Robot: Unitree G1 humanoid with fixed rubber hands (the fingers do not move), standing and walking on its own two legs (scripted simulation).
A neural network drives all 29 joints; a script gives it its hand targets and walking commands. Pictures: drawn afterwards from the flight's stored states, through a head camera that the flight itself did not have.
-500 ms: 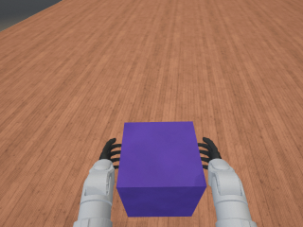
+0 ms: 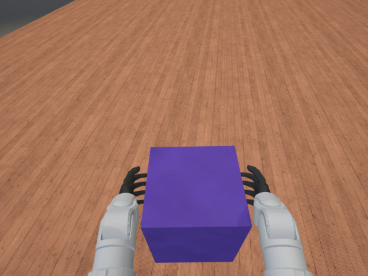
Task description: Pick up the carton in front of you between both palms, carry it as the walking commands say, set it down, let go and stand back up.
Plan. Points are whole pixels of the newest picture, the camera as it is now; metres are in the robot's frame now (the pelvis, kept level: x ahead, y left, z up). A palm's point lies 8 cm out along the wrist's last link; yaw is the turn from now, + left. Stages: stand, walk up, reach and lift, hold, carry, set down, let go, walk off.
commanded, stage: carry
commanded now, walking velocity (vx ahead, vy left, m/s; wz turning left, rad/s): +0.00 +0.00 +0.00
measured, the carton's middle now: (193, 206) +0.31 +0.00 -0.05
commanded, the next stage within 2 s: hold in 0.52 s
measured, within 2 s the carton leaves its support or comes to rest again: neither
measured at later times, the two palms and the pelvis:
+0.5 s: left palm (129, 203) +0.27 +0.14 +0.04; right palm (265, 202) +0.27 -0.16 +0.04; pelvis -0.01 -0.01 +0.00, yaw +0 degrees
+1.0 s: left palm (133, 200) +0.28 +0.13 +0.05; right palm (273, 214) +0.24 -0.16 +0.05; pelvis -0.04 +0.02 +0.00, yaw -7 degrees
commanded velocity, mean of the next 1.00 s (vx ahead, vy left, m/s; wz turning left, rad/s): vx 0.00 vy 0.00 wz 0.00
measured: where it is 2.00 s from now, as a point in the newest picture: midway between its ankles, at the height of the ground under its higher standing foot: outside the picture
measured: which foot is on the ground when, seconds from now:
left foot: down 0.00-1.00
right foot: down 0.00-1.00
